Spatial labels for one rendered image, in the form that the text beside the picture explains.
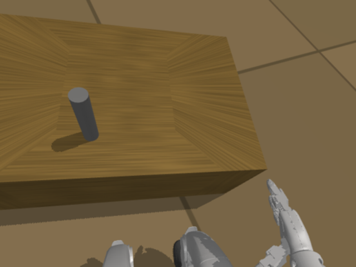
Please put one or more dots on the right robot arm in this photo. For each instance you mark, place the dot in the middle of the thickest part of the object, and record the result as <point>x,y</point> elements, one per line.
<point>306,258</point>

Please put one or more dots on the can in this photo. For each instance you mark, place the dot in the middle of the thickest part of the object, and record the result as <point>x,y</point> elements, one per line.
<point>81,104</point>

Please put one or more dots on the right robot hand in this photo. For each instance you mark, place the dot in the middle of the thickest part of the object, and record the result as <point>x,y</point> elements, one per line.
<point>294,236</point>

